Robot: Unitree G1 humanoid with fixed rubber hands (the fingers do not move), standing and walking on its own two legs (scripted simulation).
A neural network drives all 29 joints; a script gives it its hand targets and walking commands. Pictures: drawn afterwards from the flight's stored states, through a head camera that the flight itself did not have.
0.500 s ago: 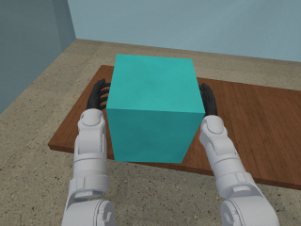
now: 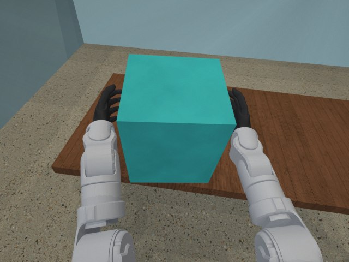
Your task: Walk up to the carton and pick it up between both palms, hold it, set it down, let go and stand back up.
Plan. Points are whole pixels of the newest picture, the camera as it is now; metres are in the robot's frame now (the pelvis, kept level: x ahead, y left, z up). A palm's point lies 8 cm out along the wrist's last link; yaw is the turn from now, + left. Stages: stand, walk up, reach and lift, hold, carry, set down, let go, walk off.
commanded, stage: reach and lift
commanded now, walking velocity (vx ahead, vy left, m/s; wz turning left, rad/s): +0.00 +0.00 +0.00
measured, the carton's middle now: (172, 124) +0.41 +0.00 +0.12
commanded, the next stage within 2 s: hold in 0.62 s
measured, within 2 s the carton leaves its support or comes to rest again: neither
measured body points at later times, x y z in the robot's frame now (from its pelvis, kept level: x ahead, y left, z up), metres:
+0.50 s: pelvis +0.01 +0.00 +0.00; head -0.02 +0.04 +0.45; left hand +0.38 +0.15 +0.18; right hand +0.37 -0.15 +0.17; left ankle +0.02 +0.13 -0.75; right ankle +0.02 -0.12 -0.75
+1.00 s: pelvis -0.01 -0.01 +0.00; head -0.06 +0.03 +0.44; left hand +0.36 +0.17 +0.20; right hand +0.37 -0.14 +0.20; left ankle +0.02 +0.12 -0.75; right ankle +0.02 -0.12 -0.75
